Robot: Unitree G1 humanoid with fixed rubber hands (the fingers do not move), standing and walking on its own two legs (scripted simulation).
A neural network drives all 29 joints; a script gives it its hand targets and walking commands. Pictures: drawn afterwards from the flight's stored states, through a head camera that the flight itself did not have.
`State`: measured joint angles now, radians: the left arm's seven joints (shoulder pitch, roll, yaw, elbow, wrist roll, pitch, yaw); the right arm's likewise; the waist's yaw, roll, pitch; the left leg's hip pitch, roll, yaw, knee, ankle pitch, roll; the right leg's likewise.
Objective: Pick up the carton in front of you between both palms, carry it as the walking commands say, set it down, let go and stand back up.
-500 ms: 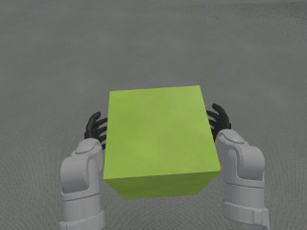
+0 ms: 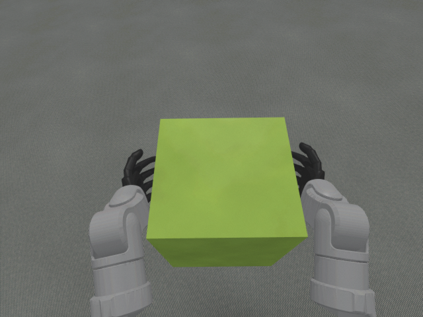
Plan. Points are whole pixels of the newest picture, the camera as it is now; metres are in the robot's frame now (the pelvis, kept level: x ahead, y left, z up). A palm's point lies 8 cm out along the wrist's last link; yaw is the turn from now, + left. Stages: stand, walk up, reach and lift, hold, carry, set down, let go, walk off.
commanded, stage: carry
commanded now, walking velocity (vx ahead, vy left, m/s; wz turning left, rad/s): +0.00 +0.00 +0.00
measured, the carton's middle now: (222, 201) +0.33 -0.06 +0.04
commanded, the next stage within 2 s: none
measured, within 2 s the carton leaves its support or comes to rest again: neither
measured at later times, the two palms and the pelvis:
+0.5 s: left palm (171, 174) +0.42 +0.03 +0.03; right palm (301, 145) +0.44 -0.27 +0.02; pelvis +0.12 -0.13 -0.08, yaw +0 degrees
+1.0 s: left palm (178, 157) +0.44 +0.01 +0.06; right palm (306, 113) +0.48 -0.29 +0.07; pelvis +0.15 -0.19 -0.04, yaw +6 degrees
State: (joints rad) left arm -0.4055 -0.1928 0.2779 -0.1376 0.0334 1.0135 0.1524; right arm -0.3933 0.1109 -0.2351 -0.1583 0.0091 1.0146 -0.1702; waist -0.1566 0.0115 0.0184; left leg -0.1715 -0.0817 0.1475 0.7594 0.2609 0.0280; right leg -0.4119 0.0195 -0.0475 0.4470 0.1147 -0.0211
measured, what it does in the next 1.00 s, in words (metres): goes down: right foot 0.07 m lower, then left foot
